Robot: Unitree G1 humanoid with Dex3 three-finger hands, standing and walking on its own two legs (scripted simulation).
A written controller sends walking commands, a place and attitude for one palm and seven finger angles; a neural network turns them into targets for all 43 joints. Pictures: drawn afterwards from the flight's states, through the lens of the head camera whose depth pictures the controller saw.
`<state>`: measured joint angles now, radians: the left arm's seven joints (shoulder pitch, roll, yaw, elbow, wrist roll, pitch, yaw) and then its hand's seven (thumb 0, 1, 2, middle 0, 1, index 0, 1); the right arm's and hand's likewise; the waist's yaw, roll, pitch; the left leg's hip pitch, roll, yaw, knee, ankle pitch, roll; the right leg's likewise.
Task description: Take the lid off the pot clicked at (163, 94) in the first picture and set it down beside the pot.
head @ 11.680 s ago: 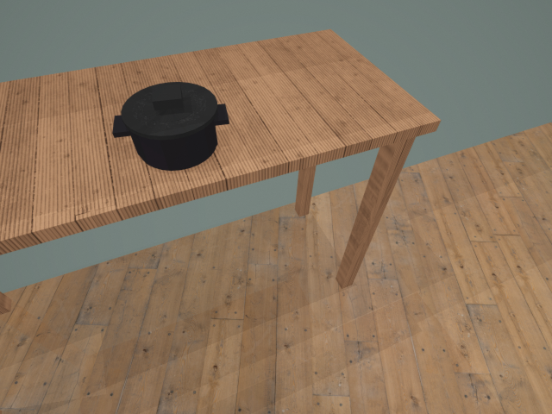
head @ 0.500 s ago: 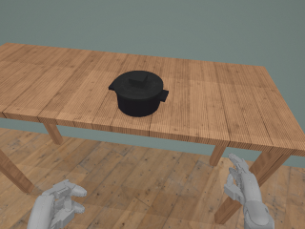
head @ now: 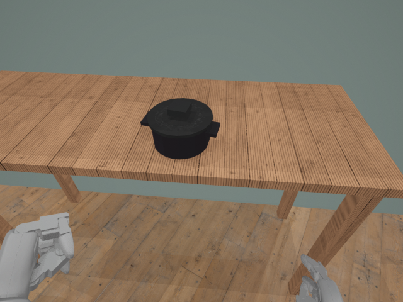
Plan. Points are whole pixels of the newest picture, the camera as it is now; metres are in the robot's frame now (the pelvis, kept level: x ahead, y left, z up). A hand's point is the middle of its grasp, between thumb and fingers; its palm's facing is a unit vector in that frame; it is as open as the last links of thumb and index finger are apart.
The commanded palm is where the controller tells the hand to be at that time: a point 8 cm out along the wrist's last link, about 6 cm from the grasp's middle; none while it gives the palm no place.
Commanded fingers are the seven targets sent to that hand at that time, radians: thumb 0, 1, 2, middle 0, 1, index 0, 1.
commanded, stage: raise the hand higher, near the body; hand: left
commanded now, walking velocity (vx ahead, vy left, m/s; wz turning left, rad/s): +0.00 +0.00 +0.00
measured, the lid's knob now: (179, 108) +0.51 +0.12 +0.15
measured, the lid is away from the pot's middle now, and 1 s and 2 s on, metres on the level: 0.00 0.00 0.00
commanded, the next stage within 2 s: reach forward and open the fingers in 0.50 s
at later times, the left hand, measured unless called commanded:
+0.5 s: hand (64, 205) +0.18 +0.23 +0.19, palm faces +0.42 -0.82 -0.39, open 3.1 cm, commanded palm +0.13 +0.26 +0.20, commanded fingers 0.00 0.90 0.90 -1.30 -1.50 -1.30 -1.50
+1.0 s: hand (55, 184) +0.22 +0.26 +0.19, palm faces +0.23 -0.08 -0.97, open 3.1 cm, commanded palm +0.18 +0.25 +0.23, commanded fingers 0.00 0.26 1.34 -1.15 -0.76 -1.15 -0.76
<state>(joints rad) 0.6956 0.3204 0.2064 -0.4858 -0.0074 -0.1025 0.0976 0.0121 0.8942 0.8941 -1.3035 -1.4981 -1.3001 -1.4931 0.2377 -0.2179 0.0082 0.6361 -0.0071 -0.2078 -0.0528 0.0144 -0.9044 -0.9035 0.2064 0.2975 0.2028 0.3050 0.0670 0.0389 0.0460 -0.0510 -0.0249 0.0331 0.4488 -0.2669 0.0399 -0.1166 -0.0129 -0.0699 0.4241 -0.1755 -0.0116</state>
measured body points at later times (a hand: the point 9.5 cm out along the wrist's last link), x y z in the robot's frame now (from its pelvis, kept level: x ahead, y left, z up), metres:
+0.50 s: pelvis +0.02 -0.01 +0.00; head -0.01 -0.02 +0.45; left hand +0.15 +0.27 +0.21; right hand +0.23 -0.20 -0.06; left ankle +0.00 +0.09 -0.74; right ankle +0.05 -0.11 -0.74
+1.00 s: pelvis +0.01 -0.01 +0.00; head +0.00 -0.06 +0.44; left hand +0.20 +0.26 +0.24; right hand +0.26 -0.22 -0.08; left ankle +0.00 +0.09 -0.74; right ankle +0.05 -0.11 -0.74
